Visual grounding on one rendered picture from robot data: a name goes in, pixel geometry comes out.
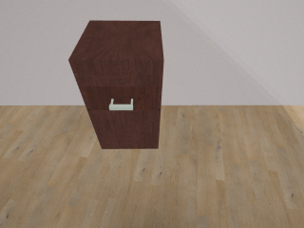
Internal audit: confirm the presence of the handle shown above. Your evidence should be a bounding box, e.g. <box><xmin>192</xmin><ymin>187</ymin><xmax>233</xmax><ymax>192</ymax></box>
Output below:
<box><xmin>109</xmin><ymin>99</ymin><xmax>133</xmax><ymax>110</ymax></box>
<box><xmin>102</xmin><ymin>75</ymin><xmax>131</xmax><ymax>83</ymax></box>

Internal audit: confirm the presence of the cabinet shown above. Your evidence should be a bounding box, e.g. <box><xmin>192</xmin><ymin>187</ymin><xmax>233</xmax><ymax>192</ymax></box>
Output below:
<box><xmin>68</xmin><ymin>20</ymin><xmax>164</xmax><ymax>149</ymax></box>

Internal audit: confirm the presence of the drawer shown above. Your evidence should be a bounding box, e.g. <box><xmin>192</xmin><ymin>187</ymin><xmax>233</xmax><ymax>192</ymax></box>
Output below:
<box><xmin>84</xmin><ymin>86</ymin><xmax>158</xmax><ymax>110</ymax></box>

